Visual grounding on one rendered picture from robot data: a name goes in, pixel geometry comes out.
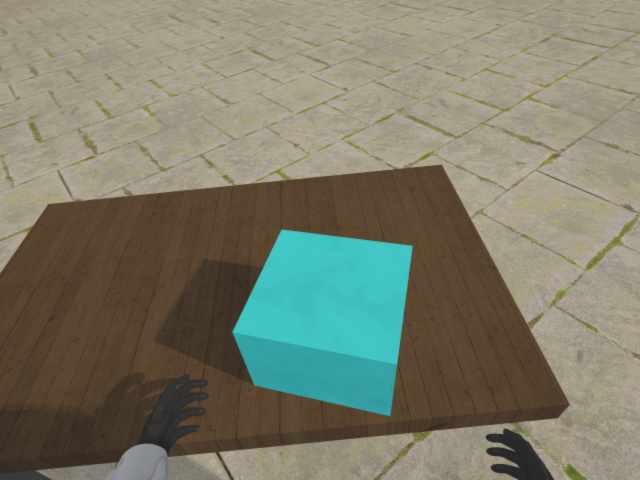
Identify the table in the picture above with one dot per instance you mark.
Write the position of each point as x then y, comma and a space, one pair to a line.
107, 301

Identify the robot left hand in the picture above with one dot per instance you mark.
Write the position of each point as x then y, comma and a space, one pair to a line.
160, 428

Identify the carton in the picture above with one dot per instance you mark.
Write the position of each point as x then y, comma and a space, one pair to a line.
324, 319

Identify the robot right hand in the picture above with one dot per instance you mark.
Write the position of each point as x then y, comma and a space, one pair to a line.
531, 467

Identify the robot left forearm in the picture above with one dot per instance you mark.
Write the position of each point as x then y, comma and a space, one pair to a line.
142, 462

